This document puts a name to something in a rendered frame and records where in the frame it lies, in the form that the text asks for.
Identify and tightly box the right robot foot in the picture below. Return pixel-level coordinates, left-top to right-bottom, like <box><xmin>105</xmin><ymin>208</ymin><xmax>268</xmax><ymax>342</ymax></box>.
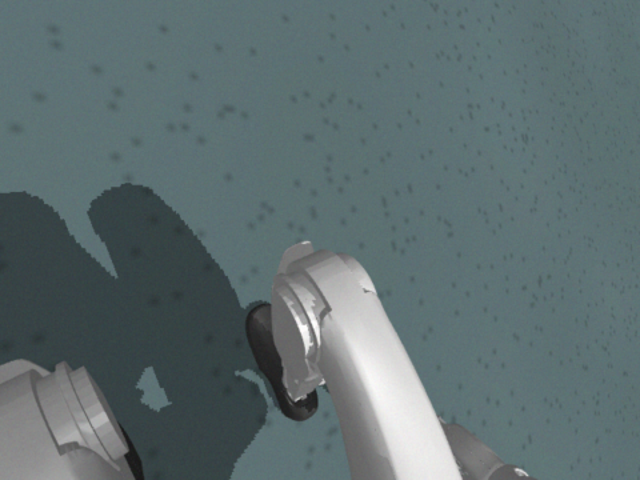
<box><xmin>245</xmin><ymin>304</ymin><xmax>318</xmax><ymax>421</ymax></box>

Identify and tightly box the right robot arm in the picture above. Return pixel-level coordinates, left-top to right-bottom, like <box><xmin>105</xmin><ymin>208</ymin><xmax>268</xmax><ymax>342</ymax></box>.
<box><xmin>488</xmin><ymin>464</ymin><xmax>537</xmax><ymax>480</ymax></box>

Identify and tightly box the left robot foot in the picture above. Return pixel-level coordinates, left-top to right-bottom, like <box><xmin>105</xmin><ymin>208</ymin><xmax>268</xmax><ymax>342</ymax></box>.
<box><xmin>117</xmin><ymin>421</ymin><xmax>145</xmax><ymax>480</ymax></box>

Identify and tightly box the right robot hand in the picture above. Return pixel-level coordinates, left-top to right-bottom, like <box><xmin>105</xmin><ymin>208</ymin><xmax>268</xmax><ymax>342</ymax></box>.
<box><xmin>436</xmin><ymin>414</ymin><xmax>506</xmax><ymax>480</ymax></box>

